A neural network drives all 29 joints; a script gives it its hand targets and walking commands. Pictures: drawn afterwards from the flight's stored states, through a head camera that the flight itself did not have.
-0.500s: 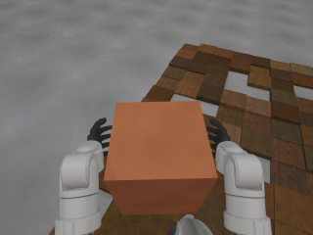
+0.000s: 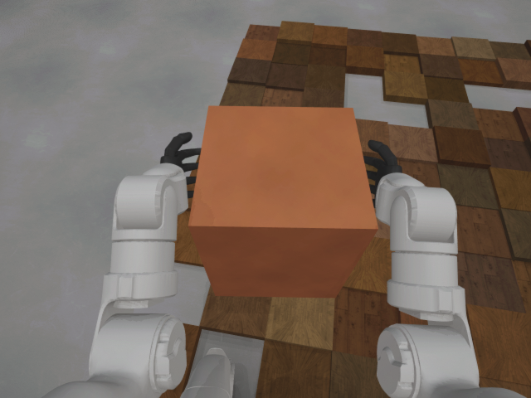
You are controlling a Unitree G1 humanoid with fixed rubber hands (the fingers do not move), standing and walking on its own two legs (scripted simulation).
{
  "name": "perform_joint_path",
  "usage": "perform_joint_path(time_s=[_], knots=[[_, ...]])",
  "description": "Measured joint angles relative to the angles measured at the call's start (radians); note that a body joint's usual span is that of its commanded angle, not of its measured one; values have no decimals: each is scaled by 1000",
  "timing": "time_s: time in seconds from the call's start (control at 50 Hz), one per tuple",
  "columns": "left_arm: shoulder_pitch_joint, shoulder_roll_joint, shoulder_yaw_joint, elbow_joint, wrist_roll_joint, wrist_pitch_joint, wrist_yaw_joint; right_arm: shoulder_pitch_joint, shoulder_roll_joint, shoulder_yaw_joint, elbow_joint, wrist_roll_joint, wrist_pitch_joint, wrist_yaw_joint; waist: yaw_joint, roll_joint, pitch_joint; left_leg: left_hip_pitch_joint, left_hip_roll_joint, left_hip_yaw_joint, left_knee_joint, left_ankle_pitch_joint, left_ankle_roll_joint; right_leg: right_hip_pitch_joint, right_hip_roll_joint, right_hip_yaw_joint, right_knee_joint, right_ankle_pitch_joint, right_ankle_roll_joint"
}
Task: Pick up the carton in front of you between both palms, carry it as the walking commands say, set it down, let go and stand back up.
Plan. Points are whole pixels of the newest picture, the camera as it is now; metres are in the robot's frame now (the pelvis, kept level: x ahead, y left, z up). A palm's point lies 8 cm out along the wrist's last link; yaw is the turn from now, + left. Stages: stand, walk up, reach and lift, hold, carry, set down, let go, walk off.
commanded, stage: carry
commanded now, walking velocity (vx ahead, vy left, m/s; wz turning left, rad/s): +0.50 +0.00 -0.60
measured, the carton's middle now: (277, 210) +0.38 +0.01 +0.03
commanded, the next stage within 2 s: none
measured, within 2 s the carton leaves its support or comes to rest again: neither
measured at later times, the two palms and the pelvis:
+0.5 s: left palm (234, 67) +0.71 +0.11 +0.06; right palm (379, 90) +0.64 -0.18 +0.06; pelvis +0.35 +0.05 -0.04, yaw -8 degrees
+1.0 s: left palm out of the picture +1.00 +0.26 +0.18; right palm out of the picture +1.04 -0.04 +0.17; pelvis +0.66 +0.06 -0.01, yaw +7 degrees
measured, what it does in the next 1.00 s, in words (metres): walks ahead: left foot 0.05 m lower, then right foot 0.05 m higher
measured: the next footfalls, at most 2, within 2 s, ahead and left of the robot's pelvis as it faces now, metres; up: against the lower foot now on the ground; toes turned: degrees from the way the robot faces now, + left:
left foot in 0.10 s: +0.22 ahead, +0.15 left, -0.05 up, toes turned -4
right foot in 0.52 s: +0.53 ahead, -0.05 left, +0.00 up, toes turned -13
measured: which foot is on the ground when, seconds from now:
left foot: up 0.00-0.08, down 0.10-0.52, up 0.54-0.96, down 0.98-1.00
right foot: down 0.00-0.14, up 0.16-0.50, down 0.52-1.00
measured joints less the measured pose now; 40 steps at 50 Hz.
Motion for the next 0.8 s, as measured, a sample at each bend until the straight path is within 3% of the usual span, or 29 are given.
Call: perform_joint_path(time_s=[0.08, 0.1, 0.12, 0.14, 0.2, 0.26, 0.38, 0.46, 0.5, 0.52, 0.58, 0.62, 0.68, 0.74, 0.8], knots=[[28, -24, 1, -58, 12, 16, 0, 29, 13, -14, -60, 1, 18, 0, 26, -4, -50, 70, -45, 23, -172, 44, 10, 52, -1, 75, 92, -144, 23], [39, -22, 3, -69, 11, 22, 0, 33, 22, -14, -64, -4, 21, 0, 28, -5, -61, 109, -52, 38, -242, 93, 13, 61, 2, 90, 144, -184, 26], [53, -13, 5, -79, 4, 28, -1, 39, 39, -11, -63, -14, 18, 0, 24, -20, -72, 173, -52, 68, -269, 52, 19, 47, -1, 98, 243, -213, 31], [66, -4, 12, -88, -4, 36, -4, 38, 53, -3, -56, -29, 20, -1, 22, -22, -88, 245, -41, 86, -277, 73, 30, 6, -5, 80, 378, -206, 45], [84, 23, 22, -85, -25, 39, -11, 54, 87, 15, -44, -64, 6, 0, -23, -54, -71, 278, -65, 132, -180, -193, 66, -184, -67, -9, 785, -169, 79], [139, -1, 9, -130, -13, 68, -11, 139, 107, 21, -104, -62, 23, 0, -43, -48, -32, 357, -47, 157, -194, -225, 81, -354, -103, -91, 916, -97, 89], [205, -67, -27, -235, 34, 52, -11, 222, 101, -6, -217, -11, 7, 0, -123, -28, 8, 517, -32, 154, -282, -295, 89, -597, -142, -165, 808, -24, 61], [203, -88, -27, -251, 73, 30, -11, 187, 57, 0, -174, 36, -26, 0, -161, -11, 0, 629, -41, 136, -341, -337, 91, -570, -123, -208, 441, 76, 39], [184, -86, -29, -227, 85, 19, -11, 156, 30, 5, -130, 54, -36, 0, -146, -10, -4, 649, -50, 129, -265, -348, 95, -468, -100, -240, 247, 181, 24], [170, -86, -31, -204, 91, 13, -11, 139, 12, 8, -106, 61, -38, 2, -129, -6, -5, 623, -52, 122, -147, -345, 96, -408, -98, -254, 179, 230, 16], [137, -70, -30, -132, 93, -5, -10, 79, -28, 26, -8, 68, -50, 10, -74, 14, 12, 411, -85, 41, 414, -341, 101, -356, -113, -275, 236, 164, -7], [147, -51, -30, -110, 70, 3, -7, 65, -22, 36, 26, 53, -37, 10, -41, 7, 13, 285, -88, 34, 598, -307, 109, -291, -124, -279, 198, 130, -4], [156, -24, -24, -104, 25, 15, 0, 51, -3, 45, 30, 19, -10, 10, -12, -7, 15, 145, -59, 55, 578, -268, 98, -183, -150, -294, 95, 121, 14], [140, -11, -18, -109, -4, 18, 7, 37, 6, 47, 1, -3, 11, 9, 6, -15, 16, 73, -31, 85, 370, -287, 74, -81, -178, -314, -8, 117, 26], [105, -7, -6, -122, -15, 23, 8, 12, 5, 42, -34, -13, 28, 9, 11, -10, 12, 33, -20, 114, 187, -173, 67, 11, -200, -339, -91, 107, 48]])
